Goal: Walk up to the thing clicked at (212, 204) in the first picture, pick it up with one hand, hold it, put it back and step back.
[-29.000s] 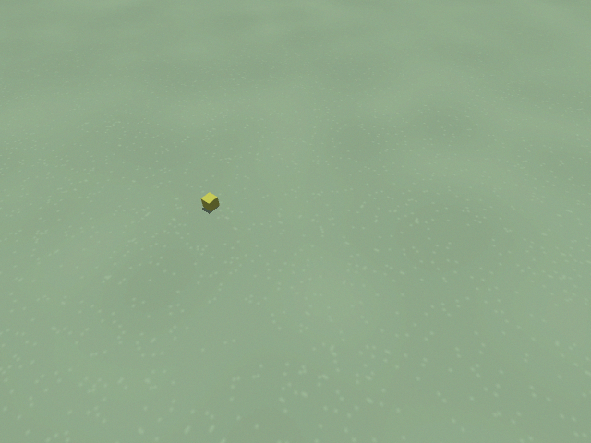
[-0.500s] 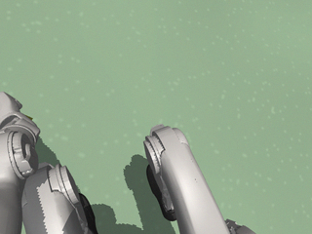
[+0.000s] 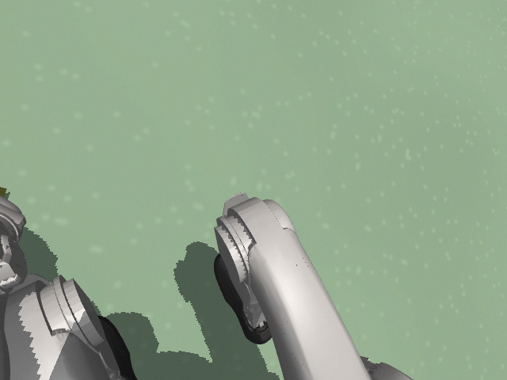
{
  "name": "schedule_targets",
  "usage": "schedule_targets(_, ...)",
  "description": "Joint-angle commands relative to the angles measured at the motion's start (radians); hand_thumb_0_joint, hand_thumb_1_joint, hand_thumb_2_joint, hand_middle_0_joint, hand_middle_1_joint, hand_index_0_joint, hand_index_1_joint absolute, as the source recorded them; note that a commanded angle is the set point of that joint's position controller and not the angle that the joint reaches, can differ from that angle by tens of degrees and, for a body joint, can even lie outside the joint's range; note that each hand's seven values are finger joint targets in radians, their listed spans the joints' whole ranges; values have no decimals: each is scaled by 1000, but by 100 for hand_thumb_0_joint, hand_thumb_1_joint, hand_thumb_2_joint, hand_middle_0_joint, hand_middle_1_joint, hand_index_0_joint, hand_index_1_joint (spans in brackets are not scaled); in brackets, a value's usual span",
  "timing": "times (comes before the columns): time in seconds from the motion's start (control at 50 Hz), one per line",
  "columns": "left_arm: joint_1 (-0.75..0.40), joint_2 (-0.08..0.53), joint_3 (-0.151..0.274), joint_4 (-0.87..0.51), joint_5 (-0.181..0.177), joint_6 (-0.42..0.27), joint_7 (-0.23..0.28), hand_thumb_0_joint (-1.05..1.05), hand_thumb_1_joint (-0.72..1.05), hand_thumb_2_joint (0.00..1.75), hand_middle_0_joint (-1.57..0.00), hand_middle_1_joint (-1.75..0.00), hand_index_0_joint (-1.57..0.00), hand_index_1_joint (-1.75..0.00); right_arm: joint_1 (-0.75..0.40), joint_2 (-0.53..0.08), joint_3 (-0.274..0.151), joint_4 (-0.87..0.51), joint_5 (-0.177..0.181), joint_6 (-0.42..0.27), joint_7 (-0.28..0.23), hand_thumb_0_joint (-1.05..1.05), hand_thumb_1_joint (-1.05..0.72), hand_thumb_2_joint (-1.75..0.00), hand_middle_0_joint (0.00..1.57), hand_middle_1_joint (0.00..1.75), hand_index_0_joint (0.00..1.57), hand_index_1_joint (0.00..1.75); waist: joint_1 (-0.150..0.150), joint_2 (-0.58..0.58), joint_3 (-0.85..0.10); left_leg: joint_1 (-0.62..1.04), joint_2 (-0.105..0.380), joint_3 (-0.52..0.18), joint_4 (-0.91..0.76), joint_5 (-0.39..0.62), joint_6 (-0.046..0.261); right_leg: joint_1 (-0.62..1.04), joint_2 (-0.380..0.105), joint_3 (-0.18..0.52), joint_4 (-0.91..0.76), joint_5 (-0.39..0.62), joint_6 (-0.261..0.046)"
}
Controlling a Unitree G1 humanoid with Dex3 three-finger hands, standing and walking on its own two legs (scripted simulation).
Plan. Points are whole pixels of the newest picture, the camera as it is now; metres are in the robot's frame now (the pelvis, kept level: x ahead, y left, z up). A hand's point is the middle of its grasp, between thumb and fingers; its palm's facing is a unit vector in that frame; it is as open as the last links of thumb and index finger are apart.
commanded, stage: rest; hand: left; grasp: from above
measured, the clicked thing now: out of the picture +0.45 +0.28 -0.27
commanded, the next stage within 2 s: open in 0.56 s
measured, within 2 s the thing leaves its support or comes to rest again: rests again in 0.10 s
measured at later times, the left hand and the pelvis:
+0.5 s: hand out of the picture +0.44 +0.26 -0.24, palm faces -0.31 -0.30 -0.90, open 5.9 cm; pelvis +0.00 +0.00 +0.00, yaw -2 degrees
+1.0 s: hand out of the picture +0.44 +0.26 -0.25, palm faces -0.31 -0.28 -0.91, open 8.3 cm; pelvis -0.01 +0.01 +0.01, yaw -3 degrees
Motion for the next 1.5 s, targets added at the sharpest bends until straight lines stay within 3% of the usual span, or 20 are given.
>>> schedule_targets(0.0,-295,202,-44,-91,13,-19,65,0,69,55,-116,-43,-115,-44,249,-301,-50,31,9,-2,6,0,-91,-90,20,30,20,30,-61,381,-697,462,10,142,-208,175,70,411,22,-140,-251,243,-66)
schedule_targets(0.02,-267,233,-11,-85,18,-20,79,0,70,55,-117,-42,-116,-44,262,-297,-48,34,12,-1,7,0,-91,-91,20,30,20,30,-51,376,-703,458,11,141,-208,188,72,432,20,-140,-258,250,-65)
schedule_targets(0.04,-290,215,-31,-87,11,-20,78,0,72,54,-119,-43,-118,-44,251,-301,-45,23,4,-3,11,0,-91,-91,20,30,20,30,-69,376,-681,449,8,145,-202,187,70,433,19,-139,-251,254,-65)
schedule_targets(0.06,-270,229,-15,-76,12,-19,85,0,72,56,-119,-43,-117,-44,256,-303,-46,34,8,-5,11,0,-91,-91,20,30,20,30,-58,366,-682,451,10,141,-204,185,72,437,18,-141,-258,249,-63)
schedule_targets(0.16,-290,223,-31,-61,0,-19,104,0,75,51,-120,-42,-119,-42,238,-306,-25,17,3,-14,21,0,-91,-91,20,30,20,30,-87,383,-636,468,14,125,-203,178,67,408,17,-157,-253,251,-64)
schedule_targets(0.2,-273,203,-45,-50,-29,-16,102,0,80,49,-122,-42,-122,-42,226,-308,-16,-5,1,-18,27,0,-91,-91,20,30,20,30,-96,367,-611,475,9,120,-196,179,69,411,13,-162,-243,249,-60)
schedule_targets(0.32,-266,239,-57,-61,-45,-16,96,0,79,46,-123,-38,-122,-38,222,-328,12,-20,2,-24,30,0,-91,-91,20,30,20,30,-112,361,-613,463,8,120,-187,198,72,449,21,-160,-249,275,-57)
schedule_targets(0.5,-224,285,-60,-30,-25,-14,87,0,88,45,-129,-36,-128,-36,226,-338,30,-33,14,-31,17,0,-91,-91,20,30,20,30,-109,320,-589,416,11,107,-203,145,76,475,33,-158,-280,225,-54)
schedule_targets(0.52,-244,266,-80,-36,-25,-13,84,0,88,43,-128,-35,-128,-35,216,-326,36,-36,10,-32,17,0,-91,-91,20,30,20,30,-120,319,-576,418,11,103,-195,142,75,453,30,-163,-270,226,-54)
schedule_targets(0.64,-239,294,-86,-27,-23,-5,95,0,86,38,-128,-30,-128,-30,207,-347,39,-39,20,-39,7,0,-91,-91,20,30,20,30,-129,339,-546,442,15,82,-213,115,69,434,32,-171,-275,202,-56)
schedule_targets(0.66,-232,296,-69,-22,-23,-9,104,0,78,41,-120,-35,-120,-35,215,-353,32,-39,23,-38,7,0,-90,-90,20,30,20,30,-119,359,-551,455,20,76,-229,117,65,438,30,-176,-276,209,-60)
schedule_targets(0.74,-250,285,-91,-36,-31,0,99,0,46,41,-89,-37,-89,-38,204,-344,42,-44,21,-39,6,0,-90,-90,20,30,20,30,-132,357,-532,451,18,80,-221,126,66,431,30,-176,-275,222,-57)
schedule_targets(0.8,-248,293,-95,-41,-36,8,97,0,25,46,-81,-41,-80,-42,194,-349,44,-47,22,-46,5,0,-89,-90,20,30,20,30,-130,367,-518,461,19,77,-220,129,63,420,25,-177,-272,223,-57)
schedule_targets(0.9,-245,293,-98,-54,-53,17,95,0,12,56,-71,-49,-69,-51,192,-350,51,-57,19,-48,9,0,-89,-90,20,30,20,30,-138,371,-519,468,18,76,-221,133,63,441,27,-178,-276,233,-56)
schedule_targets(0.92,-224,308,-81,-51,-56,17,100,0,8,55,-68,-47,-66,-49,199,-364,46,-51,25,-48,7,0,-89,-90,20,30,20,30,-125,385,-529,470,25,75,-230,134,62,448,28,-177,-280,233,-57)
schedule_targets(0.98,-255,279,-107,-72,-71,24,91,0,5,63,-66,-54,-63,-56,194,-353,56,-62,21,-54,9,0,-90,-90,20,30,20,30,-143,385,-526,489,24,71,-221,145,60,446,24,-184,-269,254,-54)
schedule_targets(1.1,-232,270,-111,-89,-94,29,82,0,-4,68,-59,-57,-56,-60,224,-366,58,-60,25,-58,9,0,-89,-90,20,30,20,30,-138,392,-559,512,27,71,-230,181,57,496,31,-188,-280,287,-55)
schedule_targets(1.16,-228,246,-146,-82,-96,33,70,0,-8,72,-55,-61,-52,-63,208,-360,68,-64,22,-62,8,0,-89,-90,20,30,20,30,-150,384,-537,494,23,75,-221,174,59,492,34,-189,-279,285,-54)
schedule_targets(1.32,-213,258,-144,-105,-111,44,64,0,-19,76,-46,-63,-43,-66,197,-357,68,-76,37,-62,1,0,-89,-90,20,30,20,30,-128,358,-530,466,23,69,-224,152,62,484,34,-184,-294,258,-55)
schedule_targets(1.48,-236,246,-159,-105,-101,44,63,0,-22,83,-43,-68,-39,-72,199,-358,70,-85,36,-61,-2,0,-88,-90,20,30,20,30,-145,373,-516,495,28,56,-248,147,56,472,34,-195,-287,258,-59)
